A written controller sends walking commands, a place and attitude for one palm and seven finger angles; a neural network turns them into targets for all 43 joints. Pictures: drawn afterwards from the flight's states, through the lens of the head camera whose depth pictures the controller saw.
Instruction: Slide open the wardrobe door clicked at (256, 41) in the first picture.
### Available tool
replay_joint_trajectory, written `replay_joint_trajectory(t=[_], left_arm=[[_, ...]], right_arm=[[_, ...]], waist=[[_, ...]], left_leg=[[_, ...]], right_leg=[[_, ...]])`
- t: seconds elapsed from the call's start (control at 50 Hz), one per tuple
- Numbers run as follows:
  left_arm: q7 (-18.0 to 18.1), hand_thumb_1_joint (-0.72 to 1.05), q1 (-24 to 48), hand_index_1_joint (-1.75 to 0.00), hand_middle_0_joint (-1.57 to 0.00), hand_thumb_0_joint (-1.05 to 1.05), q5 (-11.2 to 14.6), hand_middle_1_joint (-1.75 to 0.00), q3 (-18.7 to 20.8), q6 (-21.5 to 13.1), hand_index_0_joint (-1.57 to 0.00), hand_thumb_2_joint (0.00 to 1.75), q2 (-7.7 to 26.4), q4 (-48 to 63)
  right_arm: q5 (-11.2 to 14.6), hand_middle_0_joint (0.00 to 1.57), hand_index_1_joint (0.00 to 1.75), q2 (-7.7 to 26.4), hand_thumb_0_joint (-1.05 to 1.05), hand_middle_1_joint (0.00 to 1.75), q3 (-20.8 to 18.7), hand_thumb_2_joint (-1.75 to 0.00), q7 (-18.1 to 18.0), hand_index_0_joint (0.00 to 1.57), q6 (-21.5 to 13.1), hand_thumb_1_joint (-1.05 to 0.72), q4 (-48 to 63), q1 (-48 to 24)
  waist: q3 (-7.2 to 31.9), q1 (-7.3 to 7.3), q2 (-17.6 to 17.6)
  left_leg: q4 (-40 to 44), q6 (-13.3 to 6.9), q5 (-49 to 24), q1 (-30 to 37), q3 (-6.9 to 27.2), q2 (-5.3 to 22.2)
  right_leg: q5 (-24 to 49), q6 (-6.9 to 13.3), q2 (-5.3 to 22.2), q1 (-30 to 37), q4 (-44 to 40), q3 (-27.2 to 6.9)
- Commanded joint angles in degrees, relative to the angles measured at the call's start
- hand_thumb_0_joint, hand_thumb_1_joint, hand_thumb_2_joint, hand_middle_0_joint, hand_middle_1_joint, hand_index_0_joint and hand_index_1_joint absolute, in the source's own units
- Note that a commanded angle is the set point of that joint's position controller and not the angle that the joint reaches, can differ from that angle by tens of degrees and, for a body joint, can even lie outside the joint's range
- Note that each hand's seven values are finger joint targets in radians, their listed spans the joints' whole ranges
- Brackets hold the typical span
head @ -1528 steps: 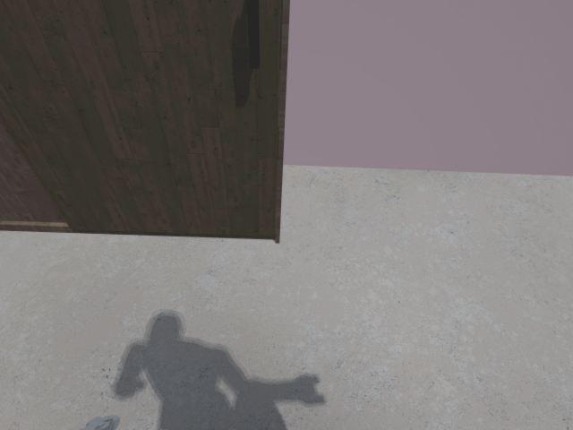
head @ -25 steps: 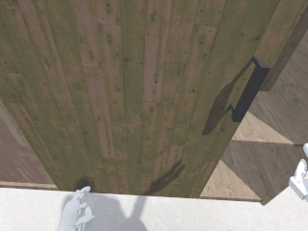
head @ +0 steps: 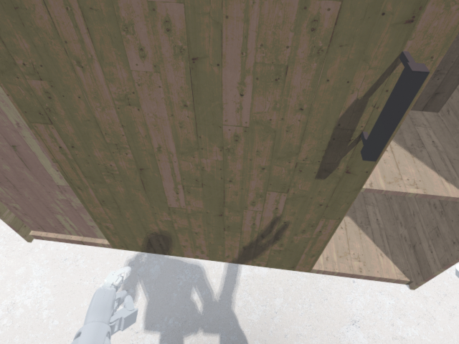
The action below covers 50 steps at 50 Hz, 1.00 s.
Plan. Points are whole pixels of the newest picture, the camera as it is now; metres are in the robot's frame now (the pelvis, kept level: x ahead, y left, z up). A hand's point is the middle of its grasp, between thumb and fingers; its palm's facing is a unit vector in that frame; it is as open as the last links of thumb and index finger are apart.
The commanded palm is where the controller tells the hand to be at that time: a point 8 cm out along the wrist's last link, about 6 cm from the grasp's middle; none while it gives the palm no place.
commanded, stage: step back with the hand held close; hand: right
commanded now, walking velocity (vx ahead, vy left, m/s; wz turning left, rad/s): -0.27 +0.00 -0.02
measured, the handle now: (386, 110) +0.50 -0.27 +0.16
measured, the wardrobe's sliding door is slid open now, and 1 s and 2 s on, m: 0.44 0.44 0.44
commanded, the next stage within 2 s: stop stepping back and stand still in 0.86 s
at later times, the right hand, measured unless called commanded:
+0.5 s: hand out of the picture +0.11 -0.28 +0.16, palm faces +0.48 +0.78 -0.40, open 7.4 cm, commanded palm +0.04 -0.32 +0.17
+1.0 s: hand out of the picture +0.07 -0.25 +0.16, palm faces +0.31 +0.85 -0.44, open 7.4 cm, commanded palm -0.02 -0.30 +0.17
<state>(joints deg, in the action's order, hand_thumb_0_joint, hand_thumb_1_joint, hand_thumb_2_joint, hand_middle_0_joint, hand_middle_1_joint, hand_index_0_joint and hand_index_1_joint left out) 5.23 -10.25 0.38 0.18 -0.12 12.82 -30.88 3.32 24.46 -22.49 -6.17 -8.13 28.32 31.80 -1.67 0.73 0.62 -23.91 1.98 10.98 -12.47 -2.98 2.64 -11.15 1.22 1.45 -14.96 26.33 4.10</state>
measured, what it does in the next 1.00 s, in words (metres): walks backwards: left foot, then right foot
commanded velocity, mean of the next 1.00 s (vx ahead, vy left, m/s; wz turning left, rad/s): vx -0.31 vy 0.00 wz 0.03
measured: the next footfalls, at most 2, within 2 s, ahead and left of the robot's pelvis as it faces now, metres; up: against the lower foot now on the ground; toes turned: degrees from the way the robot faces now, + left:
left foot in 0.70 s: -0.17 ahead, +0.12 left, +0.00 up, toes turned -3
right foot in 0.84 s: -0.02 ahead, -0.09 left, +0.00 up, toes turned -2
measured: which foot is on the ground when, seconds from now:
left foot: down 0.00-0.46, up 0.48-0.68, down 0.70-0.88, up 0.90-1.00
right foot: down 0.00-0.72, up 0.74-0.82, down 0.84-1.00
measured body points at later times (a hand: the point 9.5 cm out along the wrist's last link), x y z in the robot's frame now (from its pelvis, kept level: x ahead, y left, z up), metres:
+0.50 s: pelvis -0.08 -0.01 -0.02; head -0.07 -0.04 +0.43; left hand +0.09 +0.22 -0.08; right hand +0.08 -0.32 +0.19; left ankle +0.00 +0.14 -0.73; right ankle +0.03 -0.10 -0.74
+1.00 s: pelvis -0.17 -0.01 +0.00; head -0.14 -0.04 +0.45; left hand +0.02 +0.23 -0.05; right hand +0.05 -0.30 +0.19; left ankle -0.19 +0.12 -0.70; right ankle -0.06 -0.09 -0.74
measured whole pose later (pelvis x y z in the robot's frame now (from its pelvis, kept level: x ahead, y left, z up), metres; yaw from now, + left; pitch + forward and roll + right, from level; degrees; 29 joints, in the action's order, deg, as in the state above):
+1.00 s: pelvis -0.17 -0.01 +0.00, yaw +3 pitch +0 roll +3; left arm 2.7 -7.2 -0.6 0.1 -8.4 9.9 -32.8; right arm 3.0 26.9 -24.3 -6.2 -12.0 29.0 25.8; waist -3.3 -0.7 -1.9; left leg -45.5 0.9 26.9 -20.3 1.8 -4.3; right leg -2.5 3.1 2.5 -20.3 22.3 3.7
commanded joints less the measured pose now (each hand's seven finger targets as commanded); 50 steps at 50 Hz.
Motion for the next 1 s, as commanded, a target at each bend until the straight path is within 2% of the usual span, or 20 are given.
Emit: replay_joint_trajectory(t=[0.0, 0.14, 0.24, 0.3, 0.36, 0.42, 0.46, 0.52, 0.58, 0.64, 0.68, 0.7, 0.72, 0.74, 0.78, 0.8, 0.82, 0.86, 0.9, 0.98], left_arm=[[0.67, 0.9, 4.88, -0.3, -0.2, 0.0, -0.08, -0.3, 2.22, -3.14, -0.2, 0.9, 7.26, 9.76], [0.82, 0.9, 4.09, -0.3, -0.2, 0.0, 0.11, -0.3, 2.35, -6.18, -0.2, 0.9, 8.31, 9.33], [0.47, 0.9, 3.03, -0.3, -0.2, 0.0, -0.4, -0.3, 2.54, -8.6, -0.2, 0.9, 7.65, 8.59], [0.07, 0.9, 1.63, -0.3, -0.2, 0.0, -0.88, -0.3, 2.35, -9.41, -0.2, 0.9, 6.6, 6.61], [-0.01, 0.9, 0.5, -0.3, -0.2, 0.0, -1.16, -0.3, 2.04, -9.5, -0.2, 0.9, 6.11, 4.52], [0.77, 0.9, 1.92, -0.3, -0.2, 0.0, -0.89, -0.3, 2.29, -10.23, -0.2, 0.9, 7.74, 5.26], [1.17, 0.9, 3.07, -0.3, -0.2, 0.0, -0.8, -0.3, 2.67, -11.34, -0.2, 0.9, 8.14, 6.36], [-0.05, 0.9, 2.14, -0.3, -0.2, 0.0, -0.82, -0.3, 3.96, -12.11, -0.2, 0.9, 7.08, 5.7], [-1.4, 0.9, 2.79, -0.3, -0.2, 0.0, -0.79, -0.3, 3.88, -12.46, -0.2, 0.9, 6.48, 4.61], [-1.77, 0.9, 2.75, -0.3, -0.2, 0.0, -1.43, -0.3, 3.1, -11.9, -0.2, 0.9, 5.18, 2.88], [-1.57, 0.9, 1.68, -0.3, -0.2, 0.0, -1.41, -0.3, 2.66, -10.72, -0.2, 0.9, 3.97, 1.22], [-1.09, 0.9, 3.01, -0.3, -0.2, 0.0, -1.42, -0.3, 2.17, -10.78, -0.2, 0.9, 3.81, 1.19], [-0.48, 0.9, 3.77, -0.3, -0.2, 0.0, -2.44, -0.3, 1.63, -11.5, -0.2, 0.9, 3.79, 1.0], [-0.11, 0.9, 3.29, -0.3, -0.2, 0.0, -1.06, -0.3, 2.59, -11.52, -0.2, 0.9, 4.05, 0.9], [0.9, 0.9, 4.63, -0.3, -0.2, 0.0, -0.59, -0.3, 2.31, -10.36, -0.2, 0.9, 5.12, 2.69], [1.28, 0.9, 4.54, -0.3, -0.2, 0.0, -0.46, -0.3, 1.88, -9.71, -0.2, 0.9, 5.72, 2.43], [1.27, 0.9, 4.85, -0.3, -0.2, 0.0, 0.02, -0.3, 2.17, -9.39, -0.2, 0.9, 6.83, 2.51], [-0.8, 0.9, 2.65, -0.3, -0.2, 0.0, -0.45, -0.3, 2.88, -9.43, -0.2, 0.9, 6.62, 3.55], [-1.89, 0.9, 3.21, -0.3, -0.2, 0.0, -1.57, -0.3, 3.32, -10.36, -0.2, 0.9, 6.08, 4.15], [-2.63, 0.9, 2.77, -0.3, -0.2, 0.0, -0.82, -0.3, 3.75, -10.41, -0.2, 0.9, 6.53, 6.26]], right_arm=[[0.42, 0.2, 0.3, 9.55, 0.0, 0.3, -8.96, -0.9, -2.1, 0.2, -4.59, -0.9, 11.32, -2.07], [-1.97, 0.2, 0.3, 7.11, 0.0, 0.3, -7.73, -0.9, -2.16, 0.2, -6.58, -0.9, 8.69, -6.71], [-2.64, 0.2, 0.3, 8.13, 0.0, 0.3, -7.94, -0.9, -2.32, 0.2, -8.58, -0.9, 12.2, -8.74], [-2.18, 0.2, 0.3, 9.51, 0.0, 0.3, -8.04, -0.9, -3.01, 0.2, -9.52, -0.9, 13.93, -9.82], [-1.45, 0.2, 0.3, 9.76, 0.0, 0.3, -7.56, -0.9, -3.86, 0.2, -9.66, -0.9, 12.76, -9.92], [-1.33, 0.2, 0.3, 10.09, 0.0, 0.3, -8.17, -0.9, -4.02, 0.2, -10.31, -0.9, 13.6, -11.52], [-2.77, 0.2, 0.3, 9.48, 0.0, 0.3, -10.08, -0.9, -3.68, 0.2, -10.84, -0.9, 13.34, -10.27], [-1.96, 0.2, 0.3, 11.37, 0.0, 0.3, -12.24, -0.9, -3.08, 0.2, -11.74, -0.9, 12.03, -7.25], [-0.29, 0.2, 0.3, 8.21, 0.0, 0.3, -9.51, -0.9, -2.69, 0.2, -10.67, -0.9, 9.4, 1.1], [0.82, 0.2, 0.3, 9.02, 0.0, 0.3, -8.15, -0.9, -2.15, 0.2, -11.56, -0.9, 12.33, -2.44], [-0.02, 0.2, 0.3, 12.21, 0.0, 0.3, -8.14, -0.9, -2.47, 0.2, -12.29, -0.9, 13.26, -8.03], [-0.48, 0.2, 0.3, 13.74, 0.0, 0.3, -7.95, -0.9, -2.95, 0.2, -12.48, -0.9, 13.15, -11.84], [-1.46, 0.2, 0.3, 15.35, 0.0, 0.3, -9.74, -0.9, -3.47, 0.2, -12.63, -0.9, 11.7, -13.69], [-1.51, 0.2, 0.3, 10.62, 0.0, 0.3, -5.18, -0.9, -2.7, 0.2, -11.43, -0.9, 8.85, -12.86], [-1.55, 0.2, 0.3, 11.75, 0.0, 0.3, -6.55, -0.9, -2.38, 0.2, -9.07, -0.9, 9.03, -13.93], [-1.36, 0.2, 0.3, 12.9, 0.0, 0.3, -7.87, -0.9, -2.16, 0.2, -8.86, -0.9, 9.46, -13.74], [-1.15, 0.2, 0.3, 13.9, 0.0, 0.3, -8.46, -0.9, -1.92, 0.2, -8.64, -0.9, 10.33, -13.9], [-0.73, 0.2, 0.3, 11.4, 0.0, 0.3, -8.05, -0.9, -1.78, 0.2, -8.97, -0.9, 11.63, -9.63], [-0.12, 0.2, 0.3, 10.78, 0.0, 0.3, -9.0, -0.9, -1.14, 0.2, -8.49, -0.9, 14.69, -4.93], [1.08, 0.2, 0.3, 9.63, 0.0, 0.3, -10.88, -0.9, -1.63, 0.2, -6.45, -0.9, 14.8, 5.9]], waist=[[9.91, 0.69, 3.95], [4.37, 0.67, 6.71], [4.12, 0.26, 1.68], [4.22, -0.37, -2.54], [6.18, -1.16, -4.15], [4.06, -1.08, 8.27], [6.16, 0.44, 20.03], [9.38, 0.81, 9.66], [8.2, 0.62, 12.47], [8.51, 0.09, 9.29], [9.68, -0.47, -6.38], [8.8, -0.35, -9.57], [9.96, 0.23, -7.02], [11.36, -0.34, -15.34], [10.95, -0.53, -11.92], [10.44, -0.51, -4.95], [12.02, -0.54, 2.4], [18.63, 0.74, 12.7], [18.04, 1.7, 14.26], [12.13, 0.65, 12.3]], left_leg=[[-2.38, -0.37, -12.62, 7.21, 1.54, -1.73], [-9.31, -0.3, -1.91, 15.47, 3.05, -3.24], [-1.93, -1.8, 10.15, 5.57, 7.96, -1.16], [7.07, -4.83, 17.44, -9.46, 13.39, 3.92], [7.93, -5.43, 14.94, -16.04, 11.24, 5.67], [-1.6, -1.8, 16.67, -9.32, 5.11, -2.02], [-28.65, 0.11, 8.04, 10.28, 2.35, -8.76], [-28.89, -0.91, 13.53, 4.27, 4.68, -8.41], [-14.99, -2.6, 18.55, 1.33, 0.3, -8.5], [7.49, -3.76, 12.34, -1.04, 5.09, -3.39], [13.43, -7.49, -3.18, -12.68, 20.62, 9.31], [12.74, -7.93, -15.51, -14.51, 20.12, 13.76], [8.69, -7.46, -30.39, -9.48, 16.82, 13.26], [3.81, -3.82, -39.99, -2.84, 12.19, 8.93], [-2.33, -1.7, -52.13, 1.0, 7.64, 4.74], [-4.91, 0.58, -50.37, -1.15, 4.69, 0.82], [-9.53, 2.14, -41.93, -4.6, 2.87, -2.13], [-21.9, 0.4, 8.91, -11.29, 6.42, -6.2], [-26.31, -1.31, 21.09, -5.72, 6.15, -6.76], [-21.06, -1.35, 14.06, 1.46, 1.93, -6.22]], right_leg=[[9.28, 1.29, 3.66, -3.35, -6.07, -5.64], [-25.81, 4.63, 6.81, -25.73, -12.18, -10.18], [-27.02, 3.49, 3.55, -21.5, -4.69, -8.91], [-18.13, 0.69, -0.78, -8.71, 6.42, -5.46], [-11.28, -0.65, -1.71, 0.32, 9.91, -4.7], [-22.8, 1.42, 4.0, -9.59, -7.09, -14.38], [-38.94, 7.09, 15.16, -29.62, -22.56, -27.13], [-24.5, 7.93, 15.19, -18.94, -16.67, -23.23], [-22.98, 4.55, 12.22, -11.59, -16.93, -17.13], [-10.65, 0.07, 9.81, -2.18, -9.33, -12.9], [-0.89, -2.7, 3.16, 6.64, 10.2, -4.79], [-4.84, -2.9, 1.31, 5.28, 17.84, -3.55], [-7.29, -2.74, 1.27, 1.74, 18.63, -3.08], [-5.14, -2.02, -0.78, -1.8, 16.98, -3.04], [9.6, -1.57, -1.28, 1.21, 9.14, -0.85], [23.87, -0.68, -1.47, 6.22, 3.28, -0.37], [42.62, 0.24, 1.85, 13.2, -0.87, -2.75], [63.14, 5.24, 13.78, 22.7, -2.58, -12.07], [41.11, 6.54, 15.83, 11.85, -7.61, -14.15], [-1.73, 6.43, 13.33, -4.98, -16.07, -11.16]])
